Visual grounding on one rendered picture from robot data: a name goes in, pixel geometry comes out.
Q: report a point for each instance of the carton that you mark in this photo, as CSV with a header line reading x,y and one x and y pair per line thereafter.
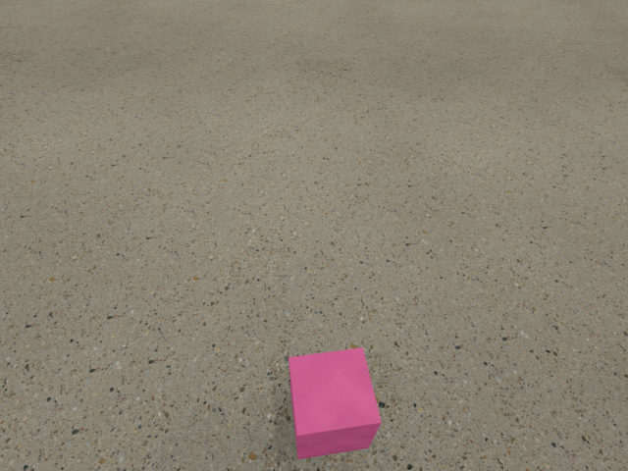
x,y
333,402

